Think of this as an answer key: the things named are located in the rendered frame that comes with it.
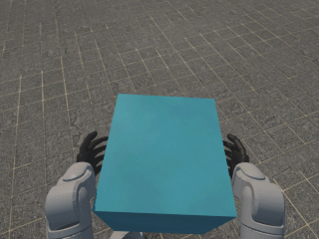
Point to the left robot hand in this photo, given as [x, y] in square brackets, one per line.
[87, 152]

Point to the robot right forearm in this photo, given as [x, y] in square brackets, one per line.
[262, 207]

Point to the carton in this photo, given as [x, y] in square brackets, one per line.
[164, 168]

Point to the right robot hand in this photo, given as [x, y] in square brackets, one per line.
[238, 154]

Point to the robot left forearm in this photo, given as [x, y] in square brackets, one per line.
[67, 205]

